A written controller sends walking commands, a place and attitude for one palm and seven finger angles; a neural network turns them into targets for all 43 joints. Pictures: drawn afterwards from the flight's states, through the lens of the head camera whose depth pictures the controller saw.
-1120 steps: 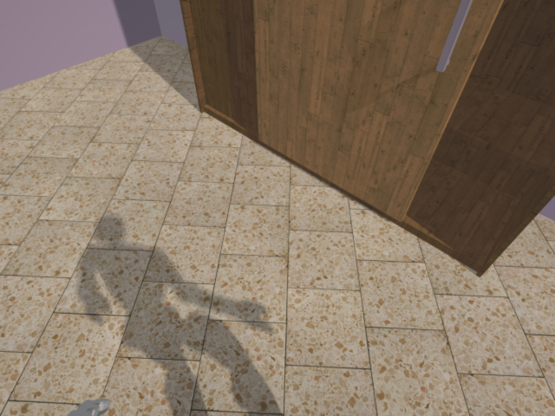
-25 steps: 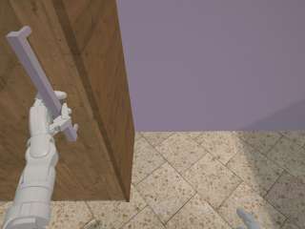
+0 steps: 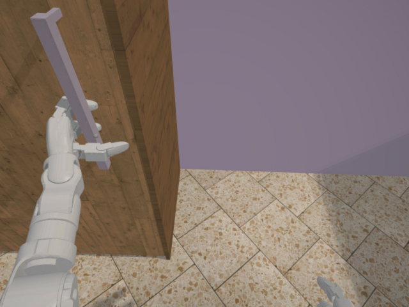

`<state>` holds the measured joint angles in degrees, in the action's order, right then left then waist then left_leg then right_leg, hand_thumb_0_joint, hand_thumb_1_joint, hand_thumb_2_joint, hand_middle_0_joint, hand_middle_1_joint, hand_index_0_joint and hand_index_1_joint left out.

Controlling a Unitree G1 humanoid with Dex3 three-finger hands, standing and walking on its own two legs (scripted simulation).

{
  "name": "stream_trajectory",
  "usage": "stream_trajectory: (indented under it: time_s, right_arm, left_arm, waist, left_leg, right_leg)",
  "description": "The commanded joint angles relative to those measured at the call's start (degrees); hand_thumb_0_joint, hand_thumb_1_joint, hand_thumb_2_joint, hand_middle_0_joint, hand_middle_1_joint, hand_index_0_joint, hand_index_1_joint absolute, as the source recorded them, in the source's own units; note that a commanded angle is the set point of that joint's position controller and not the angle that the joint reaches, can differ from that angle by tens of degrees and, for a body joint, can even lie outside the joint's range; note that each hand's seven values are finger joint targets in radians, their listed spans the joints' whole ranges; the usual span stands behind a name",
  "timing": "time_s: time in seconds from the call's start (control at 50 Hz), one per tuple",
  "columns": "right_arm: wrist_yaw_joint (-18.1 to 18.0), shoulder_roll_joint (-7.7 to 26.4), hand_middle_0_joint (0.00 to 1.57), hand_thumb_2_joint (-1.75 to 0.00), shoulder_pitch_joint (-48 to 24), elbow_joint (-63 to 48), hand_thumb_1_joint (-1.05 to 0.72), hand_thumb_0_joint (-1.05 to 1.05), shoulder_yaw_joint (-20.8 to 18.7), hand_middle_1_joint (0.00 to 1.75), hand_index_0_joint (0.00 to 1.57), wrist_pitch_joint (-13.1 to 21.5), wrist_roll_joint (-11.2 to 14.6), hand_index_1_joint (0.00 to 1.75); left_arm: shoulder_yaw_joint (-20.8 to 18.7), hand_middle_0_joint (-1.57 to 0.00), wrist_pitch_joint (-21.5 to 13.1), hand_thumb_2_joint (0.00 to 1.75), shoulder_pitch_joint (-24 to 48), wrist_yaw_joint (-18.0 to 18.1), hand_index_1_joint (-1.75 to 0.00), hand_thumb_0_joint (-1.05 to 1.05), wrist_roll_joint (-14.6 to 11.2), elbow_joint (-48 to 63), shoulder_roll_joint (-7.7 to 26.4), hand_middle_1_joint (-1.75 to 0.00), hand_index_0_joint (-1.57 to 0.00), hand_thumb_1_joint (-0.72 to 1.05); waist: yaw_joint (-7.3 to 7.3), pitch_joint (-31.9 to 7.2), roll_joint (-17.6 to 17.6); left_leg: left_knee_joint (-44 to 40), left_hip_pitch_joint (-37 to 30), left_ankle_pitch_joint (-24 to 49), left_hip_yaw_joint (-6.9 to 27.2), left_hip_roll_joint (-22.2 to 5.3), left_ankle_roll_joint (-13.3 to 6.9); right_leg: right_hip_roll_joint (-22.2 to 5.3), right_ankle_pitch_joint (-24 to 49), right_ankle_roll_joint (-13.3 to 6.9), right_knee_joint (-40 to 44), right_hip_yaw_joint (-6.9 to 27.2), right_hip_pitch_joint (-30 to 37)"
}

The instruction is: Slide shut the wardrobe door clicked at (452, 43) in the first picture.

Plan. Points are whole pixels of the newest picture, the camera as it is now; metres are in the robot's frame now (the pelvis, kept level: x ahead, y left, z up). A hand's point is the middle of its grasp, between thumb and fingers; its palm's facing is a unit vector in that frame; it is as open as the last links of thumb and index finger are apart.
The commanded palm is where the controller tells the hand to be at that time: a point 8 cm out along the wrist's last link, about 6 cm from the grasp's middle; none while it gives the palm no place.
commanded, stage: loosen the grip on the handle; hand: left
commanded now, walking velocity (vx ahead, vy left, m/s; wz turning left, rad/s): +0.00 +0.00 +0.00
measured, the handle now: (85, 104) +0.44 +0.26 +0.17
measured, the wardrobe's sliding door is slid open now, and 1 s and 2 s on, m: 0.00 0.00 0.00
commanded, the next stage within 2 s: slip the hand off the handle in 0.24 s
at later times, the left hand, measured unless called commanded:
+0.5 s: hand (93, 138) +0.40 +0.25 +0.13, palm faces +0.37 -0.91 -0.17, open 14.3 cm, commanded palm +0.35 +0.30 +0.13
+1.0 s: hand (62, 137) +0.40 +0.30 +0.13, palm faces +0.38 -0.91 -0.18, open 14.5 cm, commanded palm +0.34 +0.34 +0.13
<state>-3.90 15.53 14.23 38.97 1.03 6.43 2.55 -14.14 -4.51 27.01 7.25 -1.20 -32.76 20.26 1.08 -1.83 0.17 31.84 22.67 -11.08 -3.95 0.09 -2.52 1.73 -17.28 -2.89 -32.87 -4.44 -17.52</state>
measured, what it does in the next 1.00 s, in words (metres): stands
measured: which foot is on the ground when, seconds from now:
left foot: down 0.00-1.00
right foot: down 0.00-1.00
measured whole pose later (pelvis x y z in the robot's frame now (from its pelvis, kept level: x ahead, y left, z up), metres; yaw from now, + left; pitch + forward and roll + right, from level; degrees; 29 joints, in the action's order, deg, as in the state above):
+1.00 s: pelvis +0.02 +0.01 +0.00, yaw +0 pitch +4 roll -1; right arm -5.9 14.9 17.5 39.4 1.7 5.1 2.0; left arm -21.9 -6.5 21.6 -1.4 -5.1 -31.3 25.9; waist 0.5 -3.1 -1.1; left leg 35.6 25.6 -14.6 -3.9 -0.1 -3.2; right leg 1.9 -19.1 -2.2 -33.8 -4.2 -19.2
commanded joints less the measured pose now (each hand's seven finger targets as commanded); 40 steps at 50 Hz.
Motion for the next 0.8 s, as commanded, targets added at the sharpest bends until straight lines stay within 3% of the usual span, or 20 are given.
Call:
stream_trajectory:
  time_s: [0.0, 0.02, 0.04, 0.1, 0.16, 0.2, 0.24, 0.26, 0.3, 0.32, 0.38, 0.42, 0.48, 0.54, 0.58, 0.62, 0.7, 0.74, 0.76, 0.78]
  right_arm:
    - [-1.29, 7.32, 0.20, -0.90, -4.37, -6.59, -0.90, 0.00, -2.21, 0.30, 0.20, 3.12, -0.14, 0.30]
    - [-1.36, 7.11, 0.20, -0.90, -4.44, -6.32, -0.90, 0.00, -2.13, 0.30, 0.20, 3.23, -0.14, 0.30]
    - [-1.44, 7.19, 0.20, -0.90, -4.42, -6.32, -0.90, 0.00, -2.23, 0.30, 0.20, 3.23, -0.29, 0.30]
    - [-1.55, 7.05, 0.20, -0.90, -3.95, -6.28, -0.90, 0.00, -2.15, 0.30, 0.20, 3.31, -0.70, 0.30]
    - [-1.55, 7.00, 0.20, -0.90, -3.07, -6.17, -0.90, 0.00, -2.38, 0.30, 0.20, 3.47, -0.99, 0.30]
    - [-1.45, 7.03, 0.20, -0.90, -2.55, -6.05, -0.90, 0.00, -2.36, 0.30, 0.20, 3.43, -1.13, 0.30]
    - [-1.36, 6.98, 0.20, -0.90, -2.06, -6.07, -0.90, 0.00, -2.72, 0.30, 0.20, 3.20, -1.21, 0.30]
    - [-1.31, 6.76, 0.20, -0.90, -2.27, -6.24, -0.90, 0.00, -2.55, 0.30, 0.20, 3.10, -1.23, 0.30]
    - [-1.39, 6.90, 0.20, -0.90, -2.35, -6.21, -0.90, 0.00, -2.47, 0.30, 0.20, 2.69, -1.22, 0.30]
    - [-1.39, 6.53, 0.20, -0.90, -2.19, -6.00, -0.90, 0.00, -2.37, 0.30, 0.20, 2.46, -1.15, 0.30]
    - [-1.72, 6.74, 0.20, -0.90, -2.43, -6.49, -0.90, 0.00, -2.36, 0.30, 0.20, 1.44, -1.41, 0.30]
    - [-1.85, 6.10, 0.20, -0.90, -2.97, -7.16, -0.90, 0.00, -2.04, 0.30, 0.20, 0.96, -1.15, 0.30]
    - [-2.31, 6.26, 0.20, -0.90, -2.74, -6.96, -0.90, 0.00, -1.99, 0.30, 0.20, 0.56, -1.14, 0.30]
    - [-2.60, 6.18, 0.20, -0.90, -3.09, -7.43, -0.90, 0.00, -1.85, 0.30, 0.20, 0.60, -0.87, 0.30]
    - [-2.81, 6.54, 0.20, -0.90, -2.42, -6.80, -0.90, 0.00, -1.78, 0.30, 0.20, 0.63, -0.71, 0.30]
    - [-3.05, 6.70, 0.20, -0.90, -2.56, -6.99, -0.90, 0.00, -1.70, 0.30, 0.20, 0.90, -0.52, 0.30]
    - [-3.29, 7.16, 0.20, -0.90, -1.71, -6.45, -0.90, 0.00, -1.82, 0.30, 0.20, 1.33, -0.52, 0.30]
    - [-3.17, 7.31, 0.20, -0.90, -1.02, -6.36, -0.90, 0.00, -1.97, 0.30, 0.20, 1.30, -0.61, 0.30]
    - [-3.09, 7.25, 0.20, -0.90, -0.97, -6.42, -0.90, 0.00, -1.95, 0.30, 0.20, 1.39, -0.64, 0.30]
    - [-3.06, 7.55, 0.20, -0.90, -0.34, -6.15, -0.90, 0.00, -2.10, 0.30, 0.20, 1.36, -0.63, 0.30]
  left_arm:
    - [-0.82, -0.34, -4.97, 0.20, 26.07, 0.59, -1.27, 0.00, -0.01, 11.91, 12.59, -1.27, -0.34, -0.55]
    - [-0.68, -0.33, -4.93, 0.20, 25.21, 0.74, -1.25, 0.00, -0.22, 11.07, 12.18, -1.25, -0.33, -0.55]
    - [-3.87, -0.32, -5.03, 0.20, 23.74, 1.09, -1.23, 0.00, -0.43, 12.49, 15.32, -1.23, -0.32, -0.55]
    - [-3.37, -0.28, -5.02, 0.20, 22.96, 1.54, -1.18, 0.00, -0.34, 14.19, 14.37, -1.18, -0.28, -0.55]
    - [-3.22, -0.25, -4.24, 0.20, 19.28, 1.74, -1.15, 0.00, -0.72, 17.53, 12.81, -1.15, -0.25, -0.55]
    - [-2.01, -0.25, -3.27, 0.20, 19.26, 1.86, -1.15, 0.00, -1.34, 19.78, 10.77, -1.15, -0.25, -0.55]
    - [-3.92, -0.25, -2.34, 0.20, 15.14, 2.16, -1.15, 0.00, -1.53, 21.12, 11.71, -1.15, -0.25, -0.55]
    - [-2.61, -0.25, -1.85, 0.20, 15.19, 2.18, -1.15, 0.00, -1.60, 22.24, 10.03, -1.15, -0.25, -0.55]
    - [-3.58, -0.25, -1.07, 0.20, 14.69, 2.49, -1.15, 0.00, -1.50, 22.47, 11.01, -1.15, -0.25, -0.55]
    - [-0.81, -0.25, -0.47, 0.20, 13.77, 2.43, -1.15, 0.00, -1.20, 19.53, 7.49, -1.15, -0.25, -0.55]
    - [-6.21, -0.25, -0.58, 0.20, 12.96, 3.06, -1.15, 0.00, -0.27, 21.99, 14.02, -1.15, -0.25, -0.55]
    - [-4.29, -0.25, -0.37, 0.20, 13.66, 2.62, -1.15, 0.00, -0.25, 22.42, 11.77, -1.15, -0.25, -0.55]
    - [-6.04, -0.25, -0.65, 0.20, 14.04, 1.69, -1.15, 0.00, -0.66, 21.45, 13.84, -1.15, -0.25, -0.55]
    - [-4.53, -0.25, -1.51, 0.20, 14.73, -0.43, -1.15, 0.00, -0.97, 21.49, 13.16, -1.15, -0.25, -0.55]
    - [-5.07, -0.25, -1.89, 0.20, 15.50, -1.83, -1.15, 0.00, -1.34, 18.70, 14.25, -1.15, -0.25, -0.55]
    - [-3.92, -0.25, -2.23, 0.20, 17.04, -3.26, -1.15, 0.00, -2.00, 17.97, 13.57, -1.15, -0.25, -0.55]
    - [-5.87, -0.25, -3.43, 0.20, 19.42, -4.88, -1.15, 0.00, -2.63, 15.79, 16.54, -1.15, -0.25, -0.55]
    - [-8.24, -0.25, -4.22, 0.20, 17.52, -5.42, -1.15, 0.00, -2.66, 14.86, 19.00, -1.15, -0.25, -0.55]
    - [-7.20, -0.25, -4.56, 0.20, 17.96, -5.94, -1.15, 0.00, -2.99, 15.06, 17.86, -1.15, -0.25, -0.55]
    - [-8.93, -0.25, -4.73, 0.20, 17.61, -6.19, -1.15, 0.00, -3.04, 13.74, 19.79, -1.15, -0.25, -0.55]
  waist:
    - [0.22, -10.48, -1.79]
    - [-0.01, -10.21, -2.04]
    - [-1.20, -10.87, -2.67]
    - [-1.00, -12.11, -2.66]
    - [-1.17, -14.56, -3.62]
    - [-0.68, -15.08, -2.78]
    - [-1.80, -16.54, -2.24]
    - [-1.41, -16.31, -1.82]
    - [-1.34, -15.31, -0.41]
    - [-0.28, -12.60, 0.65]
    - [-2.10, -14.97, -1.66]
    - [-1.54, -14.54, -1.52]
    - [-1.41, -13.90, -1.27]
    - [-1.02, -13.72, -3.99]
    - [-0.31, -11.45, -2.23]
    - [0.01, -11.84, -3.37]
    - [0.12, -13.37, -3.90]
    - [-0.83, -15.13, -3.97]
    - [-0.49, -15.65, -4.14]
    - [-0.42, -15.11, -3.01]
  left_leg:
    - [-5.23, -10.06, -11.99, 4.86, -0.58, -0.41]
    - [-5.01, -10.00, -12.14, 4.76, -0.72, -0.31]
    - [-5.21, -10.05, -11.46, 4.81, -0.81, -0.36]
    - [-5.18, -10.80, -8.78, 5.08, -1.34, -0.41]
    - [-3.59, -14.48, 2.55, 4.69, -1.50, -0.30]
    - [-3.36, -15.91, 5.98, 5.42, -1.82, -0.03]
    - [-2.71, -16.62, 10.36, 5.02, -1.80, 0.30]
    - [-2.61, -17.24, 11.43, 4.99, -1.81, 0.33]
    - [-2.67, -16.04, 10.82, 4.96, -1.87, 0.32]
    - [-2.53, -14.98, 9.10, 4.79, -1.78, 0.38]
    - [-2.57, -14.95, 9.54, 4.71, -1.48, 0.41]
    - [-2.73, -15.08, 9.62, 4.62, -1.58, 0.45]
    - [-2.59, -14.57, 8.38, 4.61, -1.47, 0.23]
    - [-2.41, -15.09, 8.08, 4.55, -1.31, 0.17]
    - [-2.45, -13.79, 5.95, 4.95, -1.40, 0.03]
    - [-2.39, -14.09, 4.59, 5.33, -1.20, -0.07]
    - [-1.62, -13.39, 3.72, 5.44, -0.84, -0.33]
    - [-1.15, -13.22, 5.80, 5.50, -0.84, -0.18]
    - [-0.80, -13.63, 6.35, 5.39, -0.77, -0.25]
    - [-0.55, -12.58, 5.89, 5.51, -0.94, -0.30]
  right_leg:
    - [-2.18, -7.18, 1.88, 9.55, 5.78, -5.55]
    - [-2.19, -7.45, 1.87, 9.54, 5.75, -5.58]
    - [-2.21, -6.84, 1.73, 9.58, 5.76, -4.19]
    - [-1.93, -3.14, 1.72, 8.56, 5.12, -3.27]
    - [-1.40, 6.39, 1.40, 6.66, 4.00, -2.39]
    - [-1.19, 9.38, 1.52, 5.94, 3.31, -2.59]
    - [-1.06, 12.52, 1.45, 5.19, 3.12, -1.17]
    - [-1.06, 13.43, 1.59, 5.09, 2.93, -1.50]
    - [-1.06, 13.13, 1.69, 5.26, 3.03, -1.25]
    - [-1.07, 11.75, 1.89, 5.49, 2.88, -3.05]
    - [-1.10, 11.74, 1.44, 5.11, 3.41, -0.97]
    - [-1.19, 11.92, 1.50, 5.15, 3.27, -1.18]
    - [-1.03, 11.11, 1.43, 5.76, 3.61, -1.09]
    - [-1.12, 10.97, 1.37, 5.75, 3.77, -2.05]
    - [-0.97, 9.24, 1.38, 6.37, 3.74, -3.02]
    - [-1.10, 8.21, 1.41, 6.37, 3.86, -4.13]
    - [-1.12, 7.69, 1.41, 6.25, 4.18, -4.30]
    - [-1.00, 9.32, 1.29, 5.33, 3.94, -3.24]
    - [-0.97, 9.96, 1.40, 5.12, 3.92, -3.56]
    - [-0.83, 9.59, 1.44, 5.16, 3.91, -3.63]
